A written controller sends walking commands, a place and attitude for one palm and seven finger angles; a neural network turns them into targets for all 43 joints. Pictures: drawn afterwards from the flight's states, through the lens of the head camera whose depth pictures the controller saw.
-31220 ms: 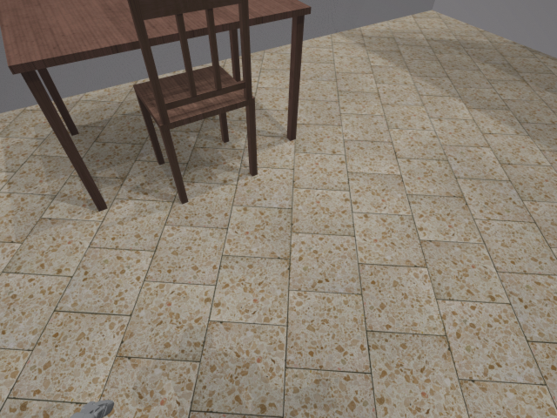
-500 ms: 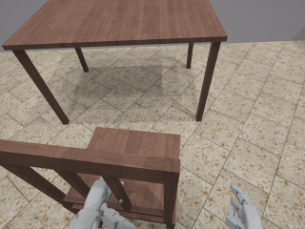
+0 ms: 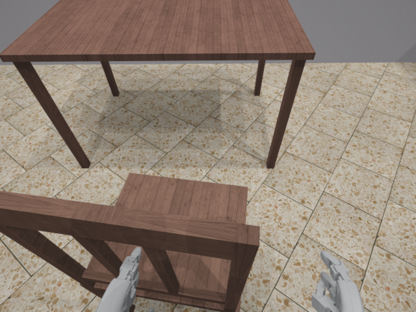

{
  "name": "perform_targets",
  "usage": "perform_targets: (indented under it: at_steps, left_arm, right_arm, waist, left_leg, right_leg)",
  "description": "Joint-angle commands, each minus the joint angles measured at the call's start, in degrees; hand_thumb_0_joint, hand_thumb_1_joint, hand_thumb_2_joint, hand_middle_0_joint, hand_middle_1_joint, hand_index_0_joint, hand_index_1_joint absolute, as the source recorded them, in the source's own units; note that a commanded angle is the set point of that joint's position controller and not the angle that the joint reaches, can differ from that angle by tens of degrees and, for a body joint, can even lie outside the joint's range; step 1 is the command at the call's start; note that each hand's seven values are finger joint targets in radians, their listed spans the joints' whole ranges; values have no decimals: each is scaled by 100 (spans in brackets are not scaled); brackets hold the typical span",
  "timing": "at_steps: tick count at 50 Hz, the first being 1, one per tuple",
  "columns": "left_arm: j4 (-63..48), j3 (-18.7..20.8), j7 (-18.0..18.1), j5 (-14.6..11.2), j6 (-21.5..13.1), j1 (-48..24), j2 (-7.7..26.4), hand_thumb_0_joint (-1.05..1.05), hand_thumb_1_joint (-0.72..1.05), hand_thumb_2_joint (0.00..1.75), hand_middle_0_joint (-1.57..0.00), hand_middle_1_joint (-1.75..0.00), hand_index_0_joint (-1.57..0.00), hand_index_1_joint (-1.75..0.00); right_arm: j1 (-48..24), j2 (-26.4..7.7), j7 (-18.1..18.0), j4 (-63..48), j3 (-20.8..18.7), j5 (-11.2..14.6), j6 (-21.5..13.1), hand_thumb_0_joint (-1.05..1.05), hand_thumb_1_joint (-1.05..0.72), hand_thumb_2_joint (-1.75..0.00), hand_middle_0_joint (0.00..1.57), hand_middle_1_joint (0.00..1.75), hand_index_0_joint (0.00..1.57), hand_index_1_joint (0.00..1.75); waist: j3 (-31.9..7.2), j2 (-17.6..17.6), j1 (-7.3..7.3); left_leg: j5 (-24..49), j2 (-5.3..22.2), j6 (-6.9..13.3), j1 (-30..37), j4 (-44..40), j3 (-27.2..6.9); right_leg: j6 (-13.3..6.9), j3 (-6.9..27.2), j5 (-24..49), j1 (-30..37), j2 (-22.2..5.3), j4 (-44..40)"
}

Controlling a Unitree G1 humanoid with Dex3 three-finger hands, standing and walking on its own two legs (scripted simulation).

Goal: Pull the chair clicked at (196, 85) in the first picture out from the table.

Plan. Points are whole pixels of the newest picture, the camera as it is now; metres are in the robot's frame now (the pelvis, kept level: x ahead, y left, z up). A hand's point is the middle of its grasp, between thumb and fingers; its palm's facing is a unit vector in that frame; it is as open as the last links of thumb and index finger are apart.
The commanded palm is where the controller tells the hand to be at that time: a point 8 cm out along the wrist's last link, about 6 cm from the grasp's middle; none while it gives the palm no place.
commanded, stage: draw the fingers out of the gap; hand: left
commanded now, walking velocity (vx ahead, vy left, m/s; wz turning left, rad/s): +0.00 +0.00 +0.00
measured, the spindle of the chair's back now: (110, 261) +0.23 +0.21 -0.03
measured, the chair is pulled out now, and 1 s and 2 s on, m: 0.62 0.62 0.62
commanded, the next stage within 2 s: draw the hand back to the body in 0.50 s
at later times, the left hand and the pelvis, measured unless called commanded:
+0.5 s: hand out of the picture +0.08 +0.11 -0.01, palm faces -0.08 -0.99 -0.10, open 17.4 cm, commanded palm +0.04 +0.15 +0.01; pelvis -0.02 +0.01 -0.02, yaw +0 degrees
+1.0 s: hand out of the picture +0.10 +0.14 +0.06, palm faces +0.02 -1.00 -0.07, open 17.5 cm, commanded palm +0.06 +0.20 +0.08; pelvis -0.03 +0.00 -0.03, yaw +0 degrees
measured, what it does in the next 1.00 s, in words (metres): stands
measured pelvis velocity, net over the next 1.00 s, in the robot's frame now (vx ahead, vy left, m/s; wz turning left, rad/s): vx -0.03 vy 0.00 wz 0.00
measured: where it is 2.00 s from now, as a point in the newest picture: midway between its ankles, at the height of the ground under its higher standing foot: outside the picture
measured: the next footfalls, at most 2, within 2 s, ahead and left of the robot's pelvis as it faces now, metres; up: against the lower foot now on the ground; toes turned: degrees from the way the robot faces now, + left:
none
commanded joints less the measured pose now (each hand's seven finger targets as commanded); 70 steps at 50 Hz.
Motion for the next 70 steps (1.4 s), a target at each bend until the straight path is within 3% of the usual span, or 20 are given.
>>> perform_targets:
  at_steps: [1,10,14,19,28,31,32,34,39,43,46,49,50,54,56,57,58,60,64,70]
  left_arm:
    - [-1361,-49,-10,87,-480,288,181,0,-55,20,0,0,0,0]
    - [-1769,-339,87,328,-454,776,131,0,-55,20,0,0,0,0]
    - [-1849,-206,96,351,-369,1307,218,0,-55,20,0,0,0,0]
    - [-2137,-259,88,397,-345,1570,245,0,-55,20,0,0,0,0]
    - [-2406,-272,-100,258,-644,2307,207,0,-55,20,0,0,0,0]
    - [-2598,-415,-167,291,-733,2485,149,0,-55,20,0,0,0,0]
    - [-3045,-191,-79,-459,-1335,2047,-356,0,-55,20,0,0,0,0]
    - [-2826,175,39,-411,-1697,2080,90,0,-55,20,0,0,0,0]
    - [-2960,355,45,-584,-2383,1977,77,0,-55,20,0,0,0,0]
    - [-2563,618,-223,-661,-3074,1847,251,0,-55,20,0,0,0,0]
    - [-2362,926,-514,-701,-3490,1811,549,0,-55,20,0,0,0,0]
    - [-2997,1388,-580,-958,-3490,1464,915,0,-55,20,0,0,0,0]
    - [-3089,1394,-588,-1096,-3455,1392,813,0,-55,20,0,0,0,0]
    - [-2893,1712,-576,-1371,-3184,1215,790,0,-44,25,-1,-2,-1,-2]
    - [-2655,1782,-632,-1443,-2993,1047,799,0,-37,29,-2,-4,-2,-4]
    - [-2534,2164,101,-310,-2445,1312,1910,0,-33,31,-3,-5,-3,-5]
    - [-2753,1778,349,-255,-2162,1348,1227,0,-30,32,-4,-5,-4,-5]
    - [-2721,1670,570,-172,-1899,1005,1102,0,-22,36,-4,-7,-4,-7]
    - [-2861,2119,878,-83,-1686,272,1656,0,-8,43,-7,-10,-7,-10]
    - [-2706,2458,1023,-72,-1659,-11,1769,0,14,53,-10,-14,-10,-14]
  right_arm:
    - [-403,-569,-80,-1015,-230,-18,-394,0,-90,-90,20,30,20,30]
    - [-487,-530,-76,-1292,-186,-29,-318,0,-90,-90,20,30,20,30]
    - [-580,-475,-67,-1385,-208,-16,-208,0,-90,-90,20,30,20,30]
    - [-614,-439,-73,-1517,-204,-4,-131,0,-90,-90,20,30,20,30]
    - [-603,-388,-110,-1574,-277,26,-219,0,-90,-90,20,30,20,30]
    - [-607,-389,-101,-1597,-298,32,-286,0,-90,-90,20,30,20,30]
    - [-606,-349,-101,-1525,-260,22,-414,0,-90,-90,20,30,20,30]
    - [-504,-399,-113,-1308,-302,25,-516,0,-90,-90,20,30,20,30]
    - [-496,-375,-44,-1042,-333,46,-662,0,-90,-90,20,30,20,30]
    - [-685,-332,87,-853,-387,43,-609,0,-90,-90,20,30,20,30]
    - [-861,-309,202,-852,-412,55,-497,0,-90,-90,20,30,20,30]
    - [-889,-314,152,-985,-385,128,-455,0,-90,-90,20,30,20,30]
    - [-936,-283,117,-967,-352,164,-471,0,-90,-90,20,30,20,30]
    - [-914,-285,16,-797,-314,251,-569,0,-90,-90,20,30,20,30]
    - [-966,-316,-27,-729,-270,277,-632,0,-90,-90,20,30,20,30]
    - [-697,-325,-165,-628,-228,36,-434,0,-90,-90,20,30,20,30]
    - [-680,-241,-191,-744,-157,11,-357,0,-90,-90,20,30,20,30]
    - [-749,-258,-224,-660,-100,12,-301,0,-90,-90,20,30,20,30]
    - [-876,-331,-299,-537,15,-20,-317,0,-90,-90,20,30,20,30]
    - [-1002,-347,-267,-272,75,-53,-498,0,-90,-90,20,30,20,30]
  waist:
    - [-580,-410,-86]
    - [-464,-350,-21]
    - [-412,-440,82]
    - [-236,-334,72]
    - [-210,-518,44]
    - [-280,-312,38]
    - [-113,-412,84]
    - [-248,-428,113]
    - [-427,-19,170]
    - [-230,-331,229]
    - [-279,-123,303]
    - [-646,95,357]
    - [-592,239,335]
    - [-681,-224,291]
    - [-435,-299,257]
    - [-557,-200,613]
    - [-204,-200,419]
    - [176,-167,362]
    - [466,-18,406]
    - [695,341,499]
  left_leg:
    - [2240,-47,229,129,-555,115]
    - [1671,-75,216,-89,-540,55]
    - [1523,-80,222,-303,-517,77]
    - [1219,-91,240,-471,-468,87]
    - [1032,-121,282,-671,-248,113]
    - [1081,-129,290,-613,-209,122]
    - [1094,-203,227,-725,-121,64]
    - [1112,-162,212,-718,-73,57]
    - [1469,-113,125,-537,-79,33]
    - [1282,-68,112,-843,25,48]
    - [1244,-53,116,-940,72,96]
    - [1176,-43,156,-645,-78,75]
    - [1171,-57,152,-490,-143,60]
    - [1313,1,159,-230,-304,-51]
    - [1162,12,142,-208,-429,-66]
    - [1204,260,130,-53,-726,-16]
    - [1157,219,130,1,-839,21]
    - [1071,248,142,133,-944,27]
    - [960,258,165,516,-1306,17]
    - [1186,253,129,1139,-1855,-3]
  right_leg:
    - [-158,-228,1792,670,78,-504]
    - [-177,-232,1042,396,103,-382]
    - [-198,-185,957,449,125,-372]
    - [-206,-155,635,310,135,-375]
    - [-172,-101,477,170,160,-370]
    - [-174,-101,490,104,155,-328]
    - [-165,-311,518,-47,227,-242]
    - [-189,-276,491,-48,261,-232]
    - [-221,-288,685,37,209,-144]
    - [-220,-258,577,-70,203,-45]
    - [-244,-145,575,-5,142,50]
    - [-240,-128,447,292,129,-67]
    - [-230,-129,449,341,127,-157]
    - [-172,-232,630,581,156,-412]
    - [-145,-233,515,625,149,-556]
    - [-322,22,531,1152,1,-784]
    - [-307,-41,554,1157,-51,-950]
    - [-305,-78,471,1191,-60,-1139]
    - [-319,-100,362,1444,-68,-1616]
    - [-333,-95,666,1924,-94,-2004]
